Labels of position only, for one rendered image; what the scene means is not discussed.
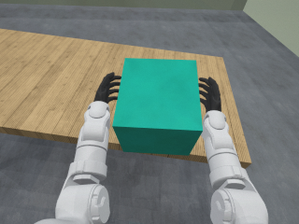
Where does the carton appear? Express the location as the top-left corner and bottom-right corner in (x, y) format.
(112, 58), (203, 156)

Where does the robot right forearm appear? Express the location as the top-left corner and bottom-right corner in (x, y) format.
(201, 110), (269, 221)

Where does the right robot upper arm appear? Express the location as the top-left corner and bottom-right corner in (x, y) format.
(210, 188), (268, 224)

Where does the robot right hand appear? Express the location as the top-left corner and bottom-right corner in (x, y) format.
(198, 77), (221, 112)

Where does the robot left hand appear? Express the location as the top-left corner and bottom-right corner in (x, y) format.
(93, 72), (121, 104)

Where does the left robot upper arm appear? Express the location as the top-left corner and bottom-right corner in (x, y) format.
(34, 184), (110, 224)

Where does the robot left forearm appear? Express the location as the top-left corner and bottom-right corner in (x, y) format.
(55, 101), (110, 218)

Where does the table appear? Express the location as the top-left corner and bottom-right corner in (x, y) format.
(0, 28), (252, 169)

